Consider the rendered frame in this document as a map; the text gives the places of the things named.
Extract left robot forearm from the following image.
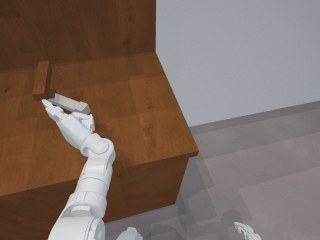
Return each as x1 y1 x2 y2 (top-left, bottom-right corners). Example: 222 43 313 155
48 133 116 240

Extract left robot hand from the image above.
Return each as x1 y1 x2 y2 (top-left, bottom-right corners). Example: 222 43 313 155
41 99 95 150

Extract robot left shin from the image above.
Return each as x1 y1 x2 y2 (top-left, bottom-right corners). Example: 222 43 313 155
127 227 137 232

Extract tap lever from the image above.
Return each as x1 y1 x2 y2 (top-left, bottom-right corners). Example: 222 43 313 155
48 93 91 115

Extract right robot hand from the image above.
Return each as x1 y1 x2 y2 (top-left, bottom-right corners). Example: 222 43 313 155
233 222 262 240

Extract left robot thigh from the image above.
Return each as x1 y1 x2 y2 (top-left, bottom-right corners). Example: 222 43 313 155
116 230 143 240

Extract counter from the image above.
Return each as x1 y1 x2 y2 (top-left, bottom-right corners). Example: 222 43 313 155
0 0 199 240

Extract robot left upper arm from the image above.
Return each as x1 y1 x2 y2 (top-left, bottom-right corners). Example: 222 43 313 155
49 215 105 240

